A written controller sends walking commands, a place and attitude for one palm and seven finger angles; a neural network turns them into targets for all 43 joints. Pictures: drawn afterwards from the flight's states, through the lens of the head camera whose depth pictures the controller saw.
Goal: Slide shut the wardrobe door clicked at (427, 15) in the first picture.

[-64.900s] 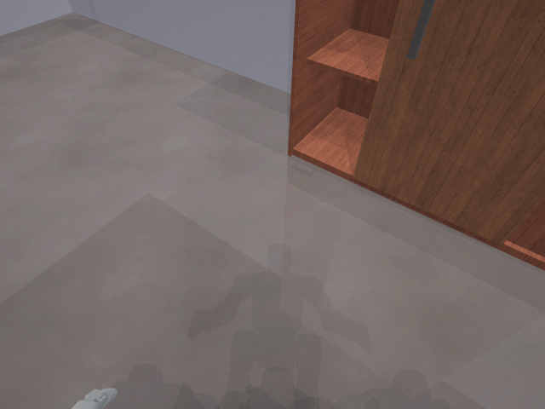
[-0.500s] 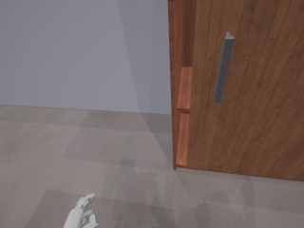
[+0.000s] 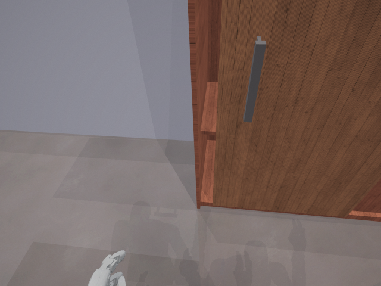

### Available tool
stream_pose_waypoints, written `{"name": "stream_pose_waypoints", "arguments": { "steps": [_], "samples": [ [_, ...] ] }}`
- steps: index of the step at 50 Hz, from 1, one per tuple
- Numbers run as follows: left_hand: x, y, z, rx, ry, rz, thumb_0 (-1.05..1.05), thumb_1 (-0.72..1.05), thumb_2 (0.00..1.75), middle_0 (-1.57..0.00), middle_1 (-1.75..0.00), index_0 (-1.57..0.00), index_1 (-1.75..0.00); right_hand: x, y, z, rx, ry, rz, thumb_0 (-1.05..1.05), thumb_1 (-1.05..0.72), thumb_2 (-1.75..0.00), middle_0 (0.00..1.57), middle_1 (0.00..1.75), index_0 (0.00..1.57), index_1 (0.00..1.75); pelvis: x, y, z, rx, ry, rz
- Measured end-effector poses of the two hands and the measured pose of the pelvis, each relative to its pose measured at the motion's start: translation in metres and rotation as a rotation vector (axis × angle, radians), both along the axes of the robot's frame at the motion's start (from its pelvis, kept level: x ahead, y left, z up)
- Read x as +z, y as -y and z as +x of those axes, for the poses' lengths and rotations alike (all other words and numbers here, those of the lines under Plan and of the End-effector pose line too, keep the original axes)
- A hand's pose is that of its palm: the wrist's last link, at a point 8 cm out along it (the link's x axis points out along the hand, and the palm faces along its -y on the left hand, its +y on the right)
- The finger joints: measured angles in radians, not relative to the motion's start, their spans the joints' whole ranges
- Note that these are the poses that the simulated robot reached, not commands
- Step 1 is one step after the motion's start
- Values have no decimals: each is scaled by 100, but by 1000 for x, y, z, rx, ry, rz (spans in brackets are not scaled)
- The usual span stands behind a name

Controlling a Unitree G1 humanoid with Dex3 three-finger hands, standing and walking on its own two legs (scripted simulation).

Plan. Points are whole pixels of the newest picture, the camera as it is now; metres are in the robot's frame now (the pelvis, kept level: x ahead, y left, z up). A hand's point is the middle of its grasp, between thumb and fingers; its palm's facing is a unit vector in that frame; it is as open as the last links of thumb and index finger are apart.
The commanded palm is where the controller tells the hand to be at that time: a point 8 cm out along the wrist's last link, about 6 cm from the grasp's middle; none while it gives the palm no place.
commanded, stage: stop stepping back and stand still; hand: right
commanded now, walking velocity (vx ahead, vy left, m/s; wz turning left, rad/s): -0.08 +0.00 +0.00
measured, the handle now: (252, 82) +0.68 -0.14 +0.10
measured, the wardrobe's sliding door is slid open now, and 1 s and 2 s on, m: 0.07 0.07 0.07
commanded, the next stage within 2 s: let the arm hang, fingers relaxed in 0.66 s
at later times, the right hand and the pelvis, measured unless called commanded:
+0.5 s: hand out of the picture +0.26 -0.29 +0.17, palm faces +0.40 +0.78 -0.48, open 7.4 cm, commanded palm +0.20 -0.33 +0.19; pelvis +0.06 -0.03 +0.01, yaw +0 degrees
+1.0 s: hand out of the picture +0.15 -0.23 -0.14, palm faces -0.01 +0.98 -0.21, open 7.4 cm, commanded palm none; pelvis +0.04 -0.04 +0.00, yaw -1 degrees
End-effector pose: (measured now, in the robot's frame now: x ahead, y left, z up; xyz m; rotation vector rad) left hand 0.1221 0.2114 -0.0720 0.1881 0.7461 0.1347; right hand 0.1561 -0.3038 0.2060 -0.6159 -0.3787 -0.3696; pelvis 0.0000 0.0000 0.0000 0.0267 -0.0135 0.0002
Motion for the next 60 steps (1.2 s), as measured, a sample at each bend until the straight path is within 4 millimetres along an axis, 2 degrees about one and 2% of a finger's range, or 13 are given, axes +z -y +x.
{"name": "stream_pose_waypoints", "arguments": {
  "steps": [3, 9, 16, 24, 31, 38, 40, 44, 47, 50, 52, 56, 60],
  "samples": [
    [-13, -2, 6, -20, -62, 19, 1, 90, 90, -21, -30, -21, -30, -11, 10, 0, -37, -14, 50, 1, -89, -90, 22, 30, 21, 30, -4, 7, 2, -7, 13, 19],
    [-7, -3, 25, 0, -60, 94, 1, 90, 90, -21, -30, -20, -30, -25, 27, 16, -70, 20, 152, 1, -89, -90, 22, 30, 21, 30, -5, 23, 17, -1, 20, -4],
    [10, 14, 58, -28, 12, 32, 1, 90, 90, -20, -29, -20, -30, -5, 21, 45, -24, -7, 52, 1, -89, -90, 21, 30, 21, 30, 7, 21, 40, -17, -2, -15],
    [12, 11, 92, -6, 18, 26, 1, 90, 90, -21, -30, -20, -30, -18, 24, 66, -31, -124, 72, 1, -89, -90, 22, 30, 21, 30, 11, 25, 58, 3, -23, -11],
    [19, 6, 104, 3, 32, 50, 1, 90, 90, -20, -29, -20, -30, -20, 24, 70, -31, -137, 85, 1, -89, -90, 22, 30, 21, 30, 12, 28, 61, 1, -23, -17],
    [19, 7, 102, 6, 30, 49, 1, 90, 90, -20, -29, -20, -30, -17, 25, 64, -41, -132, 86, 1, -89, -90, 22, 30, 21, 30, 13, 28, 59, 1, -27, -13],
    [10, 5, 101, -36, 19, 32, 1, 90, 90, -20, -29, -20, -30, -42, 29, 70, -36, -230, 95, 1, -89, -90, 21, 30, 21, 30, 11, 31, 55, -17, -40, -10],
    [-20, 1, 85, -56, -92, 20, 1, 90, 90, -20, -29, -20, -30, -164, 33, 69, -113, -704, 304, 0, -90, -90, 20, 30, 20, 30, 4, 38, 50, -32, -49, -13],
    [-31, 1, 57, -27, -188, 20, 1, 90, 90, -20, -29, -20, -30, -256, 9, 35, -147, -1073, 465, 0, -91, -90, 20, 30, 19, 30, 2, 40, 47, -29, -33, -19],
    [-36, 5, 18, 6, -307, 29, 1, 91, 90, -20, -29, -20, -30, -316, -29, -16, -134, -1376, 590, 1, -91, -90, 20, 30, 19, 30, 5, 41, 45, -17, -13, -22],
    [-38, 8, -11, 22, -400, 36, 1, 91, 90, -20, -29, -20, -30, -336, -47, -49, -158, -1489, 673, 0, -94, -90, 20, 30, 20, 30, 8, 42, 43, -17, -8, -18],
    [-41, 16, -63, 40, -587, 38, 1, 91, 90, -20, -29, -20, -30, -344, -35, -89, -247, -1574, 709, -3, -102, -90, 21, 30, 21, 30, 13, 42, 40, -25, -7, -8],
    [-44, 27, -99, 72, -698, 12, 1, 91, 90, -20, -29, -20, -30, -342, -23, -125, -313, -1675, 697, -2, -99, -90, 21, 30, 20, 30, 15, 46, 40, -25, -7, -6]
  ]
}}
